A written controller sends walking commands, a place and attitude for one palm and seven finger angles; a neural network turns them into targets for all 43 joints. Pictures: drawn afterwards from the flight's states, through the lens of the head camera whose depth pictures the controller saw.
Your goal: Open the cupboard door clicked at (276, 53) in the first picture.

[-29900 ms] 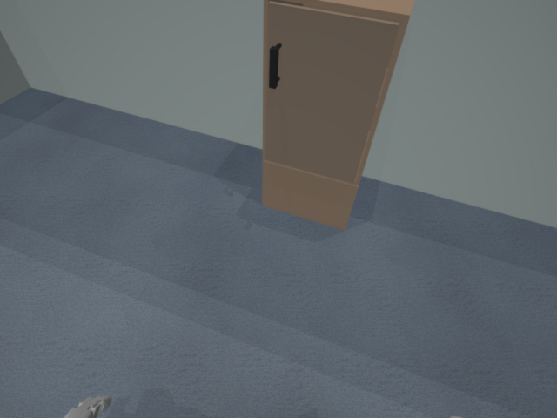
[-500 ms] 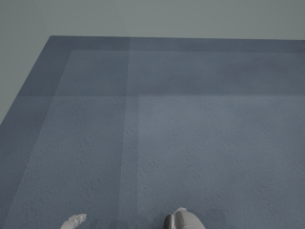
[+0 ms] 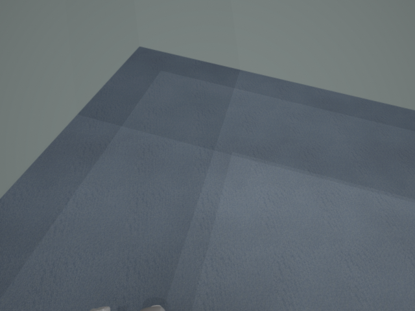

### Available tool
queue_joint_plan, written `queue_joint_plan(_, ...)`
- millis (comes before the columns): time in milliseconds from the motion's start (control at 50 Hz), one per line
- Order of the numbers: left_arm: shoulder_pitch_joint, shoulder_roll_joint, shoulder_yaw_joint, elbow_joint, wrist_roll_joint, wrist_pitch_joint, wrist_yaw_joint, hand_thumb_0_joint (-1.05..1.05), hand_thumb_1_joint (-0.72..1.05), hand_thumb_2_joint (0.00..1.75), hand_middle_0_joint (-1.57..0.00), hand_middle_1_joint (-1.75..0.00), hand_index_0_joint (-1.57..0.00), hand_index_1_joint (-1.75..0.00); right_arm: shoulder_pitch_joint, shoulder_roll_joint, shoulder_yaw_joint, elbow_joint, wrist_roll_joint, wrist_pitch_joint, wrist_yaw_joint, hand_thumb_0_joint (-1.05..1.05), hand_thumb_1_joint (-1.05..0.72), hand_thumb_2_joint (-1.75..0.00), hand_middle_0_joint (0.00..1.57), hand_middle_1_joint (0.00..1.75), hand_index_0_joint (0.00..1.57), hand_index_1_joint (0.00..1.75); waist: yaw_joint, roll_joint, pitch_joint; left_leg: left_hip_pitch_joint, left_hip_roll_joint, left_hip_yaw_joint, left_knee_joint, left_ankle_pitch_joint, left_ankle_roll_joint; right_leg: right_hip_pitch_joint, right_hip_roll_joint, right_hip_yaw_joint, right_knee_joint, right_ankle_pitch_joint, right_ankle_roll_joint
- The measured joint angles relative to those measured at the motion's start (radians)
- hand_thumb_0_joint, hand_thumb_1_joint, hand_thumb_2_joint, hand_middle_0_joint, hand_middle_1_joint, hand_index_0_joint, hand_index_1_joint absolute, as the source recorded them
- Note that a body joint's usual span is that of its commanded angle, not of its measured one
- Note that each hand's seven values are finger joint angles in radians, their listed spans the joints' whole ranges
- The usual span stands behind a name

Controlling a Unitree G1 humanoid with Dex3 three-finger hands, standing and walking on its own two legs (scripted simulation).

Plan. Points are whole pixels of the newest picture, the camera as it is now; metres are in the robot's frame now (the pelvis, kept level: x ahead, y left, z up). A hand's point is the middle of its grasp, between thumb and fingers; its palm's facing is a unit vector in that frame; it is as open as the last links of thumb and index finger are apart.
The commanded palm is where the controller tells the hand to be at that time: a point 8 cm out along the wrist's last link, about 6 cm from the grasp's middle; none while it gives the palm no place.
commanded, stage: turn to face it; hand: left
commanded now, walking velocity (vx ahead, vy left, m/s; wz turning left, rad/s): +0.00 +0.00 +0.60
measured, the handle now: out of the picture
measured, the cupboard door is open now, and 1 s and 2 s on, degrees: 47 47 47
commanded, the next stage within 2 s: none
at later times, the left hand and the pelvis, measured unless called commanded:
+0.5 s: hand out of the picture +0.04 +0.15 -0.13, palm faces +0.28 -0.91 -0.31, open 7.3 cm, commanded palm none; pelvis +0.02 -0.07 +0.02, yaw +17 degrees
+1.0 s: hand out of the picture -0.06 +0.15 -0.15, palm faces +0.58 -0.77 -0.27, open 7.3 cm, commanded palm none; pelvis +0.01 -0.07 +0.02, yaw +35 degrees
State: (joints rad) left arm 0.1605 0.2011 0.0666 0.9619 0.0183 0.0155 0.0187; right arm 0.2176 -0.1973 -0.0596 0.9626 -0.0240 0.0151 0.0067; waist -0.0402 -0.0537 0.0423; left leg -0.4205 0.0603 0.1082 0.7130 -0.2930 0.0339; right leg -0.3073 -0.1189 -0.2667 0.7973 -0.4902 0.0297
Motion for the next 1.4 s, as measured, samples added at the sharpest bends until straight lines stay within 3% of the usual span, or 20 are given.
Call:
queue_joint_plan(40, 0.001, 0.023, 0.006, 0.001, 0.004, 0.027, 0.001, -0.01, 0.92, 0.9, -0.2, -0.3, -0.2, -0.3, -0.011, -0.001, 0.004, -0.014, -0.003, -0.006, -0.005, 0.01, -0.92, -0.9, 0.2, 0.29, 0.19, 0.3, 0.006, -0.008, 0.009, -0.006, -0.014, -0.009, 0.011, -0.019, 0.019, -0.084, 0.024, 0.106, 0.192, -0.059, 0.02)
queue_joint_plan(100, -0.006, 0.044, 0.016, 0.002, 0.008, 0.037, -0.003, 0.0, 0.92, 0.9, -0.19, -0.3, -0.2, -0.3, -0.014, -0.003, 0.012, -0.025, -0.001, -0.007, -0.016, 0.01, -0.91, -0.9, 0.2, 0.29, 0.19, 0.3, 0.018, 0.0, 0.018, 0.012, -0.029, -0.034, -0.059, 0.017, 0.007, -0.177, 0.046, 0.195, 0.36, 0.018, 0.044)
queue_joint_plan(160, -0.006, 0.054, 0.017, -0.011, 0.006, 0.034, -0.008, 0.0, 0.92, 0.9, -0.19, -0.3, -0.2, -0.29, -0.017, -0.007, 0.018, -0.026, 0.003, -0.007, -0.018, 0.01, -0.91, -0.9, 0.2, 0.29, 0.2, 0.3, 0.031, 0.019, 0.026, 0.039, -0.043, -0.058, -0.141, 0.065, 0.008, -0.211, 0.048, 0.242, 0.37, 0.09, 0.061)
queue_joint_plan(240, -0.001, 0.061, 0.014, -0.026, 0.001, 0.036, -0.007, 0.0, 0.92, 0.9, -0.19, -0.3, -0.2, -0.29, -0.02, -0.011, 0.016, -0.028, 0.004, 0.0, -0.01, 0.01, -0.9, -0.9, 0.21, 0.3, 0.2, 0.3, 0.035, 0.046, 0.028, 0.057, -0.051, -0.1, -0.201, 0.103, -0.004, -0.187, 0.054, 0.266, 0.251, 0.09, 0.072)
queue_joint_plan(320, -0.008, 0.058, 0.006, -0.041, -0.004, 0.037, -0.004, 0.0, 0.91, 0.9, -0.19, -0.3, -0.2, -0.29, -0.027, -0.018, 0.007, -0.033, 0.001, 0.015, -0.001, 0.01, -0.9, -0.9, 0.21, 0.3, 0.2, 0.3, 0.025, 0.071, 0.032, 0.048, -0.06, -0.152, -0.202, 0.113, -0.028, -0.114, 0.075, 0.264, 0.058, 0.061, 0.066)
queue_joint_plan(380, -0.004, 0.05, -0.004, -0.061, -0.007, 0.021, -0.005, 0.0, 0.91, 0.9, -0.19, -0.3, -0.2, -0.3, -0.028, -0.03, -0.005, -0.038, 0.006, 0.03, 0.002, 0.01, -0.9, -0.9, 0.21, 0.3, 0.2, 0.3, 0.021, 0.085, 0.029, 0.018, -0.075, -0.193, -0.158, 0.102, -0.053, -0.014, 0.095, 0.249, -0.17, 0.13, 0.052)
queue_joint_plan(460, 0.012, 0.014, -0.024, -0.069, 0.004, 0.005, 0.004, 0.0, 0.91, 0.9, -0.19, -0.3, -0.2, -0.3, -0.046, -0.06, -0.029, -0.026, 0.009, 0.056, 0.008, 0.01, -0.9, -0.9, 0.21, 0.3, 0.2, 0.3, 0.023, 0.101, 0.039, -0.09, -0.096, -0.176, 0.191, -0.151, -0.062, 0.022, 0.076, 0.199, -0.204, 0.157, -0.037)
queue_joint_plan(540, 0.043, -0.013, -0.035, -0.064, 0.003, 0.001, 0.008, 0.0, 0.91, 0.9, -0.2, -0.3, -0.2, -0.3, -0.066, -0.072, -0.034, -0.022, 0.009, 0.064, 0.019, 0.01, -0.9, -0.9, 0.2, 0.29, 0.2, 0.3, 0.019, 0.075, 0.046, -0.13, -0.069, -0.111, 0.425, -0.127, -0.09, 0.071, 0.041, 0.153, -0.266, 0.182, -0.049)
queue_joint_plan(680, 0.073, -0.017, -0.035, -0.058, 0.01, -0.011, 0.005, 0.0, 0.92, 0.9, -0.2, -0.3, -0.21, -0.3, -0.107, -0.06, -0.021, -0.026, 0.015, 0.066, 0.023, 0.01, -0.91, -0.9, 0.2, 0.29, 0.19, 0.3, 0.037, 0.027, 0.066, -0.006, -0.03, -0.059, 0.187, -0.148, -0.104, 0.101, -0.002, 0.061, -0.277, 0.173, -0.048)
queue_joint_plan(780, 0.092, 0.016, -0.019, -0.047, 0.009, -0.006, -0.001, 0.0, 0.92, 0.9, -0.2, -0.3, -0.21, -0.3, -0.142, -0.047, -0.005, -0.047, 0.017, 0.048, 0.024, 0.01, -0.91, -0.9, 0.2, 0.29, 0.19, 0.3, 0.057, 0.004, 0.074, 0.119, -0.044, -0.014, -0.077, -0.072, -0.079, 0.075, -0.036, -0.001, -0.178, 0.116, -0.027)
queue_joint_plan(800, 0.101, 0.024, -0.015, -0.046, 0.005, -0.001, -0.003, 0.0, 0.92, 0.9, -0.2, -0.3, -0.21, -0.3, -0.141, -0.049, -0.003, -0.056, 0.015, 0.038, 0.026, 0.01, -0.9, -0.9, 0.2, 0.29, 0.19, 0.3, 0.056, 0.007, 0.064, 0.144, -0.044, -0.015, -0.137, -0.012, -0.05, 0.053, -0.043, -0.01, -0.126, 0.095, -0.018)
queue_joint_plan(840, 0.086, 0.051, -0.006, -0.031, 0.001, 0.025, -0.003, 0.0, 0.91, 0.9, -0.2, -0.3, -0.2, -0.3, -0.145, -0.033, 0.0, -0.064, 0.012, 0.022, 0.022, 0.01, -0.9, -0.9, 0.2, 0.29, 0.19, 0.3, 0.056, -0.018, 0.068, 0.118, -0.064, -0.029, -0.097, -0.018, -0.011, -0.022, -0.039, 0.072, 0.055, -0.02, 0.02)
queue_joint_plan(920, 0.047, 0.074, 0.007, -0.024, 0.005, 0.056, -0.002, 0.0, 0.91, 0.9, -0.2, -0.3, -0.2, -0.3, -0.117, -0.016, 0.015, -0.067, 0.007, 0.016, 0.005, 0.01, -0.9, -0.9, 0.2, 0.29, 0.2, 0.3, 0.061, -0.012, 0.061, 0.123, -0.068, -0.071, -0.128, -0.001, -0.013, -0.147, 0.013, 0.195, 0.293, 0.005, 0.052)
queue_joint_plan(1040, 0.012, 0.07, 0.006, -0.055, 0.003, 0.046, -0.012, 0.0, 0.91, 0.9, -0.19, -0.3, -0.2, -0.3, -0.076, -0.015, 0.018, -0.05, 0.006, 0.023, 0.001, 0.01, -0.9, -0.9, 0.21, 0.3, 0.2, 0.3, 0.054, 0.028, 0.047, 0.141, -0.073, -0.124, -0.207, 0.057, -0.023, -0.181, 0.033, 0.261, 0.24, 0.093, 0.068)
queue_joint_plan(1160, -0.016, 0.052, -0.003, -0.086, -0.004, 0.03, -0.01, 0.0, 0.91, 0.9, -0.19, -0.3, -0.2, -0.3, -0.038, -0.027, 0.003, -0.042, 0.002, 0.037, 0.005, 0.01, -0.9, -0.9, 0.21, 0.3, 0.2, 0.3, 0.024, 0.072, 0.044, 0.092, -0.079, -0.195, -0.168, 0.054, -0.058, -0.054, 0.081, 0.253, -0.078, 0.113, 0.056)
queue_joint_plan(1200, -0.014, 0.041, -0.007, -0.097, 0.0, 0.009, -0.007, 0.0, 0.91, 0.9, -0.2, -0.3, -0.2, -0.3, -0.029, -0.036, -0.008, -0.037, 0.01, 0.045, 0.004, 0.01, -0.9, -0.9, 0.21, 0.3, 0.2, 0.3, 0.023, 0.085, 0.042, 0.048, -0.087, -0.214, -0.088, -0.01, -0.066, -0.004, 0.089, 0.237, -0.191, 0.162, 0.026)
queue_joint_plan(1240, -0.014, 0.02, -0.021, -0.098, 0.004, 0.002, -0.002, 0.0, 0.91, 0.9, -0.2, -0.3, -0.2, -0.3, -0.029, -0.051, -0.021, -0.026, 0.011, 0.055, 0.005, 0.01, -0.9, -0.9, 0.21, 0.3, 0.2, 0.3, 0.014, 0.101, 0.056, -0.02, -0.099, -0.199, 0.117, -0.157, -0.063, 0.004, 0.079, 0.203, -0.175, 0.157, -0.03)
queue_joint_plan(1300, 0.008, -0.006, -0.033, -0.097, 0.001, 0.0, 0.005, 0.0, 0.91, 0.9, -0.2, -0.3, -0.2, -0.3, -0.032, -0.063, -0.029, -0.011, 0.008, 0.065, 0.013, 0.01, -0.9, -0.9, 0.2, 0.29, 0.2, 0.3, 0.009, 0.092, 0.061, -0.096, -0.091, -0.142, 0.392, -0.16, -0.077, 0.046, 0.053, 0.166, -0.222, 0.17, -0.057)
queue_joint_plan(1340, 0.024, -0.018, -0.038, -0.09, 0.0, 0.0, 0.006, 0.0, 0.91, 0.9, -0.2, -0.3, -0.2, -0.3, -0.036, -0.065, -0.03, -0.008, 0.008, 0.068, 0.018, 0.01, -0.9, -0.9, 0.2, 0.29, 0.2, 0.3, 0.005, 0.079, 0.061, -0.11, -0.072, -0.117, 0.456, -0.127, -0.09, 0.071, 0.04, 0.143, -0.262, 0.187, -0.059)
queue_joint_plan(1400, 0.041, -0.031, -0.044, -0.082, 0.0, -0.004, 0.006, 0.0, 0.91, 0.9, -0.2, -0.3, -0.2, -0.3, -0.046, -0.061, -0.027, -0.007, 0.011, 0.071, 0.021, 0.01, -0.9, -0.9, 0.2, 0.29, 0.19, 0.3, 0.003, 0.061, 0.063, -0.09, -0.046, -0.099, 0.418, -0.109, -0.106, 0.098, 0.026, 0.103, -0.301, 0.201, -0.059)
